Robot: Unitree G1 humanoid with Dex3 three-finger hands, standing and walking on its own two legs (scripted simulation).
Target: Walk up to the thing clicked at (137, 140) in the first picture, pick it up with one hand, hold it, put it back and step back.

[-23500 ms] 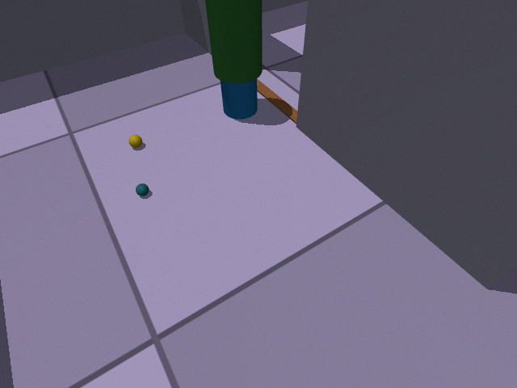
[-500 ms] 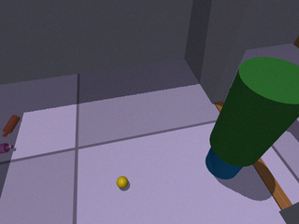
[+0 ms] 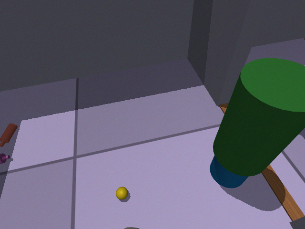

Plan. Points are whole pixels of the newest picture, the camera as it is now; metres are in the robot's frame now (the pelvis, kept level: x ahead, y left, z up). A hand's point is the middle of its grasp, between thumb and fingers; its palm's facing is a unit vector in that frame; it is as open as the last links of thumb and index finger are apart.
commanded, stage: walk up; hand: left
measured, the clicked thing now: (121, 193) +0.44 +0.26 -0.74
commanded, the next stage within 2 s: none
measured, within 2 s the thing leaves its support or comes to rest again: neither
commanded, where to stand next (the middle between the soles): +0.07 +0.02 m, yaw +0 degrees
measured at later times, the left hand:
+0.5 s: hand out of the picture +0.11 +0.28 -0.16, palm faces +0.00 -0.93 -0.38, open 7.4 cm
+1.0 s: hand out of the picture +0.14 +0.28 -0.15, palm faces -0.04 -0.93 -0.36, open 7.4 cm
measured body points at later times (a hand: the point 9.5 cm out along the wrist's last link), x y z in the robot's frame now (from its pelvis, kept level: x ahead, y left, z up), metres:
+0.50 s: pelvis +0.05 +0.01 -0.01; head +0.07 +0.01 +0.44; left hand +0.11 +0.33 -0.13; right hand +0.20 -0.27 -0.13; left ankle +0.12 +0.14 -0.74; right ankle +0.02 -0.13 -0.74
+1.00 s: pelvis +0.05 +0.02 +0.00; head +0.07 +0.02 +0.45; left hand +0.14 +0.33 -0.13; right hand +0.13 -0.29 -0.13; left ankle +0.12 +0.14 -0.74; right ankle +0.02 -0.13 -0.74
